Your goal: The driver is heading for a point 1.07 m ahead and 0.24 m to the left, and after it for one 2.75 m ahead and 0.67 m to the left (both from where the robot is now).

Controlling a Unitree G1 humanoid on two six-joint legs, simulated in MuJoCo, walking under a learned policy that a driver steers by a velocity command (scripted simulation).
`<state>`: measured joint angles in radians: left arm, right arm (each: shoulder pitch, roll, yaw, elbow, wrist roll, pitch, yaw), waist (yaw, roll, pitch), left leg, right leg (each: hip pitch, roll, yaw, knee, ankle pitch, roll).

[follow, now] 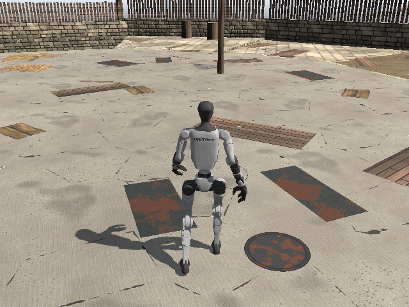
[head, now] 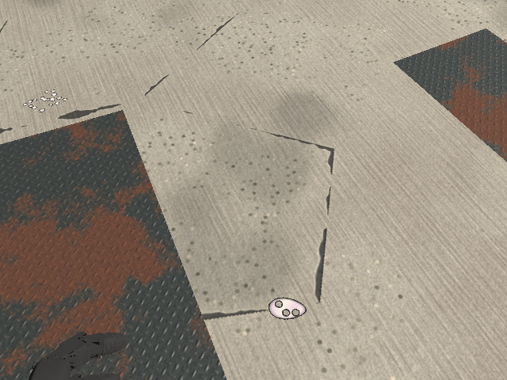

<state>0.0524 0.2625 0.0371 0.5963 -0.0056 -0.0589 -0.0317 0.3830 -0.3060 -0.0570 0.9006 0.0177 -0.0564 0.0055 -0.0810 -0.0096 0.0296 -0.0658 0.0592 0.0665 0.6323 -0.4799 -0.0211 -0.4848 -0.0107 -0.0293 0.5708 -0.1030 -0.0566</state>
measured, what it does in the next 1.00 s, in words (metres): walks ahead: left foot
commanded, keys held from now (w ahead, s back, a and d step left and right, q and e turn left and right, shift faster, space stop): w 0.98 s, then w+q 0.02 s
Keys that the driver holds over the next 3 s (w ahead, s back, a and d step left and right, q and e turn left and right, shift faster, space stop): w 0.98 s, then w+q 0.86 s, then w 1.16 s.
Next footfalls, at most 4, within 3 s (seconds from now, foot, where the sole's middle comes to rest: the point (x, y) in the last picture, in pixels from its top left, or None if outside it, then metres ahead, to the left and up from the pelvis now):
0.50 left None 0.44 0.14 -0.76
1.02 right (284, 277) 0.73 -0.11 -0.76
1.58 left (188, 211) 0.99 0.17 -0.76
2.08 right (205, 131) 1.34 0.10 -0.76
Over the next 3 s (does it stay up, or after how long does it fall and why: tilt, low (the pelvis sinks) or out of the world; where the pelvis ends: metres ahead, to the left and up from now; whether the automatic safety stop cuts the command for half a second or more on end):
stays up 1.56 0.40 0.02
